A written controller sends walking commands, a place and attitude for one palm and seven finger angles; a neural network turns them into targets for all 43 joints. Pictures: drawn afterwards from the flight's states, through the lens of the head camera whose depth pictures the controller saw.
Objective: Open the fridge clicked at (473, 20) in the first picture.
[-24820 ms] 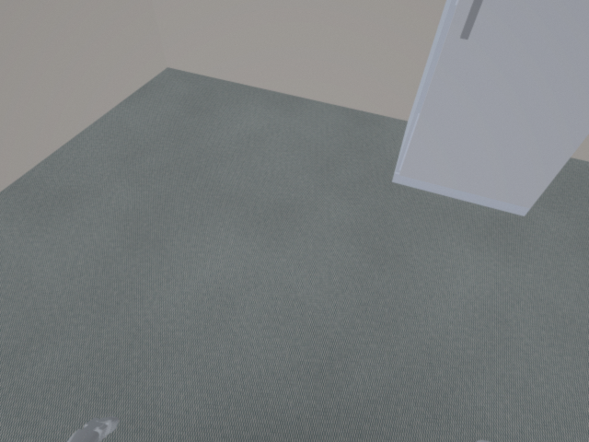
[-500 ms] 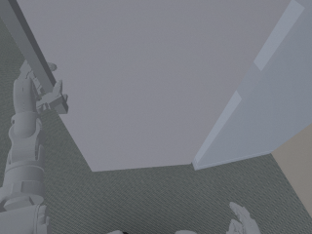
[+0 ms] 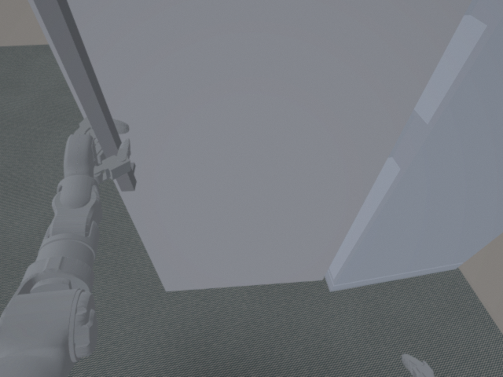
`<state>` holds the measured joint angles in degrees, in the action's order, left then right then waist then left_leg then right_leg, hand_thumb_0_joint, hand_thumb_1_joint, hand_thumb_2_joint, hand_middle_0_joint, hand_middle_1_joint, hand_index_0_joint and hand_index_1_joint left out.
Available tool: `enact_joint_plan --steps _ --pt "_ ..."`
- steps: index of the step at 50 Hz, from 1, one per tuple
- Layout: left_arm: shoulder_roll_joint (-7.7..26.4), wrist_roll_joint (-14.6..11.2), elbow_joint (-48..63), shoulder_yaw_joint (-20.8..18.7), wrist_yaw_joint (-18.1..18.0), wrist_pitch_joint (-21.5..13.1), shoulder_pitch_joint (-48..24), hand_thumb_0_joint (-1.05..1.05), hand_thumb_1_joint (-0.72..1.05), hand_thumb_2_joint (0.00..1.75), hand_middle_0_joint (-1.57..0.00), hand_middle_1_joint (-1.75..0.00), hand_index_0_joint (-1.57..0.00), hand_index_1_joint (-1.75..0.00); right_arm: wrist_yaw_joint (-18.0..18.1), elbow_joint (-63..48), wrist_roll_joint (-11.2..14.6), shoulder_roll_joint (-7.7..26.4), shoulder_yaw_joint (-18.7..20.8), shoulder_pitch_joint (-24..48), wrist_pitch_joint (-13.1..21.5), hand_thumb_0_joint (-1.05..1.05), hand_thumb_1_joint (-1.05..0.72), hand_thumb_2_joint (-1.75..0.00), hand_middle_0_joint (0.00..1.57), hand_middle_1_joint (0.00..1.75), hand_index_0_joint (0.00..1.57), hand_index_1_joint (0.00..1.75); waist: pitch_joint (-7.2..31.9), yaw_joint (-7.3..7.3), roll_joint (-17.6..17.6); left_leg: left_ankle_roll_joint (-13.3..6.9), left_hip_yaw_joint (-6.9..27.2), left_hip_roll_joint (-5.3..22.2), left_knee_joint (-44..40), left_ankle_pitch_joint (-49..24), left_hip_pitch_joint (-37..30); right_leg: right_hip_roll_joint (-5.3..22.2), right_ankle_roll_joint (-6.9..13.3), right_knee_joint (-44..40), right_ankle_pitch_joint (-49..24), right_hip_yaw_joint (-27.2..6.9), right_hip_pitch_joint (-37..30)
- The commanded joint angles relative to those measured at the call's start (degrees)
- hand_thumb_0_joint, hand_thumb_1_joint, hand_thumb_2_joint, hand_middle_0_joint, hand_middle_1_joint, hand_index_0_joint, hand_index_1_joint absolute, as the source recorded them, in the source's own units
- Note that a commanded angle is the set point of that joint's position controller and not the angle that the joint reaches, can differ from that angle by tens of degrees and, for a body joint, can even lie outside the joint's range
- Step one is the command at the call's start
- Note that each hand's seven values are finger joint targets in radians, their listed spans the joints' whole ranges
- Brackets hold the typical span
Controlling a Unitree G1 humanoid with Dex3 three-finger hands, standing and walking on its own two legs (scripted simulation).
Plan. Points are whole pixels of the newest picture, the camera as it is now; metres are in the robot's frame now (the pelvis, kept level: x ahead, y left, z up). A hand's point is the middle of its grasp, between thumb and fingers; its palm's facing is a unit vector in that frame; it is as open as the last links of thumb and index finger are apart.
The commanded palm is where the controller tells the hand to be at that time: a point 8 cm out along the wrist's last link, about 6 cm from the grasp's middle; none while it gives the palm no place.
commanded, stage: stop walking and hold the door back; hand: left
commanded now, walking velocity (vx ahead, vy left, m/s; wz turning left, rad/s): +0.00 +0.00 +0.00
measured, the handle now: (84, 63) +0.48 +0.25 +0.25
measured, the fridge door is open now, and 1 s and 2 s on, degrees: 84 82 81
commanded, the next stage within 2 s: loosen the grip on the handle in 0.22 s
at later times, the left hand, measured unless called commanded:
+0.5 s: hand (115, 146) +0.45 +0.24 +0.11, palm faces +0.22 -0.96 -0.18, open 7.0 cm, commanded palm +0.41 +0.28 +0.11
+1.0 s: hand (112, 154) +0.46 +0.26 +0.09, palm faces +0.23 -0.96 -0.18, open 14.1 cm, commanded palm +0.42 +0.31 +0.10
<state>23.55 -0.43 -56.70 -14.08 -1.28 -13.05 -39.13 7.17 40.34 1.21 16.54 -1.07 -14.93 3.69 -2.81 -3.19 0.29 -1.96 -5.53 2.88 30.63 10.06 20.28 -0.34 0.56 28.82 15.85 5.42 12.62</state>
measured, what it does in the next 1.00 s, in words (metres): stands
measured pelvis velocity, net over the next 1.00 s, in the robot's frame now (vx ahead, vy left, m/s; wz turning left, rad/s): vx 0.04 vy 0.01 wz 0.00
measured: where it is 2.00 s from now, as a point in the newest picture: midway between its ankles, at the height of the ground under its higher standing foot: outside the picture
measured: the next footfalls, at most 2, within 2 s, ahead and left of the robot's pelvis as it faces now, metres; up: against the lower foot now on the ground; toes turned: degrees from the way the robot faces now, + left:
none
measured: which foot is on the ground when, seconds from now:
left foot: down 0.00-1.00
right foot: down 0.00-1.00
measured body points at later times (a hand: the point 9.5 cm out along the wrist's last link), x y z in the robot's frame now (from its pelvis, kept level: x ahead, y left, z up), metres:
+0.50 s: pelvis +0.00 +0.00 +0.00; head +0.02 +0.02 +0.45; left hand +0.44 +0.29 +0.13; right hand +0.06 -0.29 -0.10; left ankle +0.07 +0.10 -0.73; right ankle +0.00 -0.11 -0.73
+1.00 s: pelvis +0.04 +0.01 -0.01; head +0.08 +0.02 +0.44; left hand +0.44 +0.31 +0.10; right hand +0.12 -0.25 -0.12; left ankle +0.07 +0.10 -0.73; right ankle +0.00 -0.11 -0.73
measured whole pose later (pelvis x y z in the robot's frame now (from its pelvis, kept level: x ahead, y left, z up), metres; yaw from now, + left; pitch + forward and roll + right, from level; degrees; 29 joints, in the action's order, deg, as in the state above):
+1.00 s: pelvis +0.04 +0.01 -0.01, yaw +0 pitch +8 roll -1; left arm 24.2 -1.8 -44.4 -17.1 2.4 -6.7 -33.5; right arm 2.4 39.6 1.6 14.5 -0.5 -18.9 4.8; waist 3.2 -2.3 0.1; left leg -2.7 -5.6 1.7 36.9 15.4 29.4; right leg 1.1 -0.1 34.8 20.9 4.9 21.5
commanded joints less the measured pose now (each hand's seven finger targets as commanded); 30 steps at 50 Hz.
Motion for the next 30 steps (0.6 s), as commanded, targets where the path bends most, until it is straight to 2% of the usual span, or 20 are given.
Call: enact_joint_plan --steps 1,3,8,10,15,16,17,18,19,20,21,22,23,24,25,26,27,28,29,30 --pt "20.2 -0.2 6.7 -6.1 -2.2 -2.1 -18.1 0.00 0.90 0.90 -0.45 -1.40 -0.45 -1.40 0.8 -5.5 0.0 8.5 3.0 -1.3 1.8 0.00 -0.90 -0.90 0.20 0.30 0.20 0.30 14.4 2.86 1.7 0.6 9.5 5.2 -4.1 -4.2 -6.2 6.5 -0.4 -7.7 -0.9 -8.4 -3.0" --pt "19.5 -0.2 5.7 -5.0 -2.1 -1.9 -19.9 0.00 0.90 0.90 -0.45 -1.40 -0.45 -1.40 0.7 -5.3 0.1 8.4 3.1 -1.8 1.8 0.00 -0.90 -0.90 0.20 0.30 0.20 0.30 14.4 2.48 0.5 1.1 8.0 4.5 -2.6 -4.1 -7.3 7.7 -0.2 -9.1 -0.6 -9.2 -1.8" --pt "23.1 -0.2 0.9 -7.2 -2.0 -1.4 -20.5 0.00 0.90 0.90 -0.45 -1.40 -0.45 -1.40 0.9 -4.1 0.3 9.3 3.2 -2.7 1.3 0.00 -0.90 -0.90 0.20 0.30 0.20 0.30 13.1 2.41 -2.3 1.1 7.7 4.2 -1.7 -3.9 -6.8 8.2 -0.5 -9.9 0.3 -9.2 -0.6" --pt "24.1 -0.2 0.5 -7.8 -1.9 -1.3 -20.3 0.00 0.90 0.90 -0.45 -1.40 -0.45 -1.40 1.0 -3.8 0.4 9.4 3.2 -2.8 1.1 0.00 -0.90 -0.90 0.20 0.30 0.20 0.30 13.2 2.56 -0.6 0.9 8.2 4.6 -1.9 -5.5 -6.4 8.1 -0.5 -8.9 -1.7 -8.9 -1.6" --pt "23.9 -0.4 1.3 -8.7 -1.3 -1.5 -15.9 0.00 0.90 0.90 -0.45 -1.40 -0.45 -1.40 0.9 -4.4 0.4 9.0 3.0 -2.8 0.6 0.00 -0.90 -0.90 0.20 0.30 0.20 0.30 13.4 2.88 -0.9 0.8 8.5 5.0 -2.2 -8.7 -5.3 7.5 -0.7 -7.4 -5.9 -7.9 -4.3" --pt "43.5 5.5 19.0 -19.2 1.2 -3.5 -56.5 0.00 0.90 0.90 -0.45 -1.40 -0.45 -1.40 -1.7 -6.8 -0.2 9.6 7.4 -6.6 2.7 0.00 -0.90 -0.90 0.20 0.30 0.20 0.30 12.5 3.04 -5.6 -0.1 2.0 2.6 2.5 -3.5 -3.6 7.9 -3.0 -9.3 -13.1 -11.2 -3.1" --pt "29.6 5.8 2.3 -10.0 4.9 1.9 -46.5 0.00 0.78 0.84 -0.45 -1.40 -0.45 -1.40 -2.6 -5.4 -1.6 11.3 5.3 -1.0 5.0 0.00 -0.90 -0.90 0.20 0.30 0.20 0.30 28.2 -2.72 -7.0 -1.8 1.1 -3.1 -5.0 -10.3 -6.0 0.6 1.1 -1.1 -24.3 -4.4 -0.3" --pt "28.4 4.4 1.0 -15.0 5.3 2.5 -36.4 0.00 0.66 0.78 -0.45 -1.40 -0.45 -1.40 -2.4 -4.1 0.2 10.6 5.2 -4.5 5.3 0.00 -0.90 -0.90 0.20 0.30 0.20 0.30 26.9 -2.89 -7.0 -2.4 2.4 -3.7 -2.7 -11.7 -10.3 -0.3 0.9 -0.1 -20.8 -2.6 4.2" --pt "23.6 4.1 -0.8 -12.5 5.7 2.7 -28.0 0.00 0.54 0.73 -0.45 -1.40 -0.45 -1.40 -2.6 -4.0 -0.3 10.4 5.0 -5.6 5.2 0.00 -0.90 -0.90 0.20 0.30 0.20 0.30 24.3 -0.51 -3.3 -0.8 3.6 -3.0 -2.8 -9.2 -10.5 -0.2 0.9 -0.5 -14.8 -1.4 6.9" --pt "22.7 2.5 4.3 -11.1 5.1 0.8 -31.8 0.00 0.42 0.67 -0.45 -1.40 -0.45 -1.40 -2.8 -4.5 -0.5 10.2 4.2 -2.7 5.0 0.00 -0.90 -0.90 0.20 0.30 0.20 0.30 21.8 -0.54 6.3 -0.1 3.9 -2.5 -3.5 -4.6 -13.2 -0.4 0.7 -2.1 -8.2 -2.5 10.8" --pt "24.6 3.2 4.7 -12.7 4.5 0.0 -27.5 0.00 0.30 0.61 -0.45 -1.40 -0.45 -1.40 -3.1 -4.9 -1.2 10.0 4.6 -2.9 5.2 0.00 -0.90 -0.90 0.20 0.30 0.20 0.30 21.8 0.99 11.3 0.3 4.3 -2.1 -3.8 0.4 -14.2 0.0 1.2 -2.7 -3.0 -3.0 12.4" --pt "23.9 3.9 6.3 -11.0 3.5 -0.8 -26.5 0.00 0.17 0.55 -0.45 -1.40 -0.45 -1.40 -3.4 -5.7 -1.3 9.5 4.0 -2.5 5.1 0.00 -0.90 -0.90 0.20 0.30 0.20 0.30 18.4 0.46 11.2 0.3 5.2 -1.7 -4.5 5.5 -12.4 0.0 1.4 -2.7 0.3 -2.9 14.1" --pt "21.9 4.1 7.3 -9.1 2.8 -1.5 -25.8 0.00 0.05 0.49 -0.45 -1.40 -0.45 -1.40 -3.7 -6.4 -1.2 9.4 3.9 -2.4 5.0 0.00 -0.90 -0.90 0.20 0.30 0.20 0.30 17.4 0.19 9.8 0.1 5.4 -1.5 -4.8 8.6 -10.6 -0.1 1.5 -2.3 2.4 -2.9 14.8" --pt "21.0 4.4 7.4 -8.0 2.5 -2.1 -25.9 0.00 -0.07 0.43 -0.45 -1.40 -0.45 -1.40 -3.9 -7.0 -1.2 9.6 4.0 -2.5 4.8 0.00 -0.90 -0.90 0.20 0.30 0.20 0.30 16.2 -0.65 4.7 -0.5 5.7 -1.4 -4.3 10.2 -8.5 0.0 1.3 -2.5 3.5 -2.6 14.4" --pt "20.7 4.1 7.9 -7.5 2.4 -2.2 -25.0 0.00 -0.19 0.37 -0.45 -1.40 -0.45 -1.40 -4.1 -7.4 -0.7 9.7 4.1 -2.5 4.7 0.00 -0.90 -0.90 0.20 0.30 0.20 0.30 15.8 -0.67 2.3 -1.0 5.3 -1.3 -4.1 10.3 -7.7 -0.1 1.0 -2.6 4.4 -3.1 14.6" --pt "18.1 2.8 8.2 -6.1 2.6 -1.8 -24.5 0.00 -0.31 0.32 -0.45 -1.40 -0.45 -1.40 -4.2 -7.9 -0.3 9.5 4.1 -2.4 4.7 0.00 -0.90 -0.90 0.20 0.30 0.20 0.30 16.0 -0.67 0.3 -1.0 5.1 -1.3 -3.8 10.3 -7.5 -0.1 0.8 -2.6 4.5 -3.3 14.2" --pt "18.0 1.5 8.8 -6.9 3.0 -1.4 -23.6 0.00 -0.43 0.26 -0.44 -1.38 -0.44 -1.38 -4.1 -8.0 -0.1 9.9 4.4 -2.6 4.6 0.00 -0.90 -0.90 0.20 0.30 0.20 0.30 17.6 -0.24 -2.3 -1.0 5.2 -1.3 -3.5 9.7 -7.7 -0.1 0.6 -2.5 4.2 -3.4 13.4" --pt "16.9 0.0 8.8 -6.7 3.7 -0.7 -23.2 0.00 -0.55 0.20 -0.42 -1.37 -0.42 -1.37 -3.9 -8.1 0.3 10.0 4.4 -2.5 4.6 0.00 -0.90 -0.90 0.20 0.30 0.20 0.30 18.4 -0.20 -2.9 -1.1 5.1 -1.3 -3.2 9.2 -8.1 -0.1 0.5 -2.3 3.7 -3.6 13.4" --pt "18.0 -0.9 8.4 -7.6 3.9 -0.3 -23.6 0.00 -0.55 0.20 -0.41 -1.35 -0.41 -1.35 -3.7 -8.0 0.6 10.3 4.3 -3.0 4.4 0.00 -0.90 -0.90 0.20 0.30 0.20 0.30 18.2 -0.08 -3.9 -1.2 5.2 -1.4 -2.8 8.9 -7.5 0.1 0.4 -2.5 3.4 -3.6 12.6" --pt "19.6 -0.8 11.3 -8.0 4.0 0.0 -26.0 0.00 -0.55 0.20 -0.40 -1.33 -0.40 -1.33 -3.6 -7.8 0.8 10.3 4.4 -3.0 4.4 0.00 -0.90 -0.90 0.20 0.30 0.20 0.30 20.0 0.01 -1.7 -1.3 4.9 -1.5 -2.5 7.3 -8.3 0.0 0.3 -2.2 2.3 -4.1 12.6"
